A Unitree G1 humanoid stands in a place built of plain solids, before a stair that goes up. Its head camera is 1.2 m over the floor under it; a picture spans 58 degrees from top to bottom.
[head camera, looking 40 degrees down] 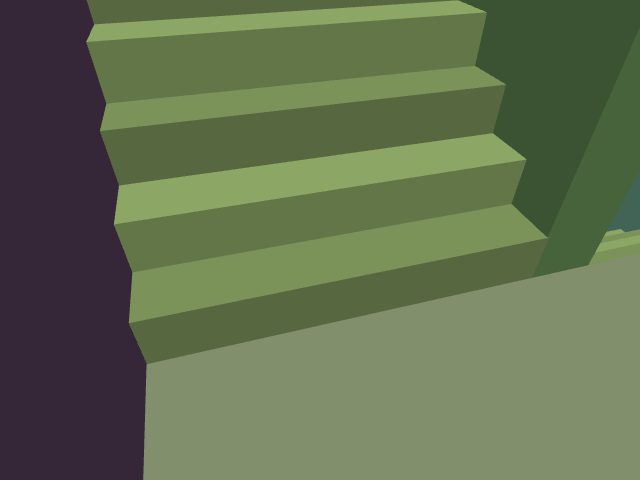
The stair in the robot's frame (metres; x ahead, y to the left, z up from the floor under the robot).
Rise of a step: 0.20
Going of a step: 0.22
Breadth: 1.43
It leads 16 degrees to the left of straight ahead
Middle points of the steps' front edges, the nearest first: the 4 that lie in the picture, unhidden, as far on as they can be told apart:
1.01 -0.13 0.20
1.22 -0.07 0.40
1.43 -0.01 0.60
1.64 0.05 0.80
